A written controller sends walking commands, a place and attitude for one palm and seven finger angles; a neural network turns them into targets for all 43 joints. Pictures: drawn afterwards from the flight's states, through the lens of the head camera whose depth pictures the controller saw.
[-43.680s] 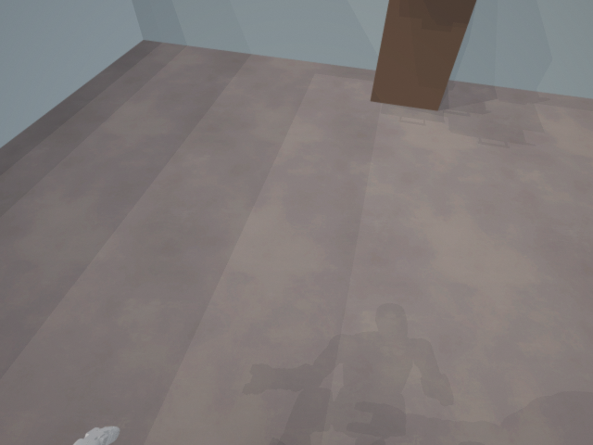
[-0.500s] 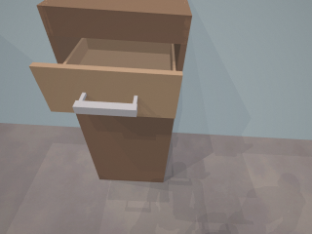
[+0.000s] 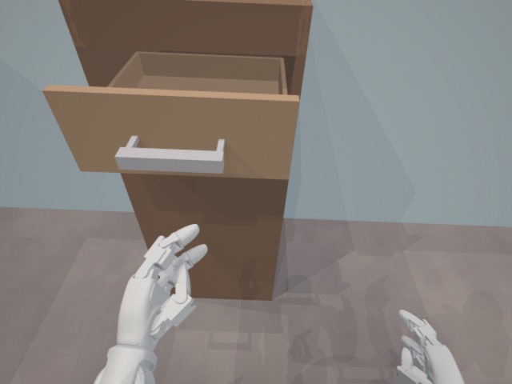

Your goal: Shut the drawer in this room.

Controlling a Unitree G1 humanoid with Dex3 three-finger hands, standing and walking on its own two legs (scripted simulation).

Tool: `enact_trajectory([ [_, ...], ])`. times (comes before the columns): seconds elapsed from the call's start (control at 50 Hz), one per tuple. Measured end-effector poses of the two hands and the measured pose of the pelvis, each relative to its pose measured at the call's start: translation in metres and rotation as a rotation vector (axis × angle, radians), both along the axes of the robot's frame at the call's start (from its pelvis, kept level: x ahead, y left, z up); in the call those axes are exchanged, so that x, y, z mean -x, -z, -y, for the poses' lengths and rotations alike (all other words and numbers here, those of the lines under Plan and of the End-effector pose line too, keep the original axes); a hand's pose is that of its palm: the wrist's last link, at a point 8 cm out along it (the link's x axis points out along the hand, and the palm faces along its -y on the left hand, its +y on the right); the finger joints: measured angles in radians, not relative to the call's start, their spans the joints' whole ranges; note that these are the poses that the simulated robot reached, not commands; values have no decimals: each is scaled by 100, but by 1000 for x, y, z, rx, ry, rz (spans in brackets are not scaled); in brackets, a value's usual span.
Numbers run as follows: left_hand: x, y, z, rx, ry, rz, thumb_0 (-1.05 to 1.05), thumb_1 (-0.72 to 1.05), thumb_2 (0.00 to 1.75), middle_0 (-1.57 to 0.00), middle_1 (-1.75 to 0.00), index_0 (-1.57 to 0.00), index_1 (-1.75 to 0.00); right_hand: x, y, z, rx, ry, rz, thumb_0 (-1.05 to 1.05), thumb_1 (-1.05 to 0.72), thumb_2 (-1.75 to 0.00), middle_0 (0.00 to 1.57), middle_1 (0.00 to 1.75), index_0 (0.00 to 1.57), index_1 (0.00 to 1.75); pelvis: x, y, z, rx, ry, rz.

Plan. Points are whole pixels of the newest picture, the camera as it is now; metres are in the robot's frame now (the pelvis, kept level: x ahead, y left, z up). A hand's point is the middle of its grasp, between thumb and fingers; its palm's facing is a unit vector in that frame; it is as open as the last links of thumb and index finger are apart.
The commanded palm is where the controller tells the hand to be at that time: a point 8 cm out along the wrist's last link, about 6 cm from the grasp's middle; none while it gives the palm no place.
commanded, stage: raise the hand and make a fist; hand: left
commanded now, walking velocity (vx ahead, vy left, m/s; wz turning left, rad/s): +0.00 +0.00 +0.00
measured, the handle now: (174, 151) +0.43 +0.14 +0.17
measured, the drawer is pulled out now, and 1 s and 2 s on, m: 0.17 0.17 0.17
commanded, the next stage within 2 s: bring the fist close to the handle in 1.56 s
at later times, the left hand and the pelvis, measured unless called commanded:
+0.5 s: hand (167, 282) +0.23 +0.12 +0.12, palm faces -0.02 -1.00 -0.08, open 3.8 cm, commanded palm +0.17 +0.18 +0.14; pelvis +0.04 -0.04 +0.01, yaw +2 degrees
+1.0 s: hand (144, 224) +0.23 +0.13 +0.23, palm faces +0.02 -0.99 -0.15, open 3.1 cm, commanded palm +0.20 +0.17 +0.25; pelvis +0.04 -0.05 +0.03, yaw +3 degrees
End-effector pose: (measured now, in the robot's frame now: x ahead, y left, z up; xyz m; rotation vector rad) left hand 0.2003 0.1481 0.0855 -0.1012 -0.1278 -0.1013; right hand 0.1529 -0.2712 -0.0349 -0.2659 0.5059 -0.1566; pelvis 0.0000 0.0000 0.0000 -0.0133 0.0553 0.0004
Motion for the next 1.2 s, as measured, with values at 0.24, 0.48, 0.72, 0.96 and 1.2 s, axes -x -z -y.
enact_trajectory([
  [0.24, 62, 4, -48, -105, -248, -113, 2, 90, 90, -61, -75, -60, -74, -103, -25, -56, -49, -265, 121, 1, -91, -90, 20, 30, 20, 30, -18, 9, 18, 40, -54, -39],
  [0.48, -6, -37, -22, -187, -67, -161, 1, 90, 90, -85, -101, -85, -100, -59, 26, -58, -203, -160, -135, 2, -90, -90, 21, 30, 20, 30, -41, -10, 33, 12, -34, -35],
  [0.72, 2, -86, -28, -193, -102, -32, 1, 90, 90, -109, -127, -109, -126, -70, -1, 6, -78, -106, -45, 2, -90, -90, 20, 30, 20, 30, -48, -23, 46, 9, -49, 8],
  [0.96, -8, -141, -31, -245, -122, 74, 1, 89, 90, -133, -152, -132, -151, -105, -33, -22, -138, -199, 112, 2, -91, -90, 20, 30, 20, 30, -38, -31, 54, -4, -51, 80],
  [1.2, -18, -190, -35, -246, -109, 104, 1, 89, 90, -140, -160, -139, -159, -104, -34, -48, -171, -268, 83, 2, -90, -90, 20, 30, 20, 30, -21, -34, 53, -11, -58, 137],
])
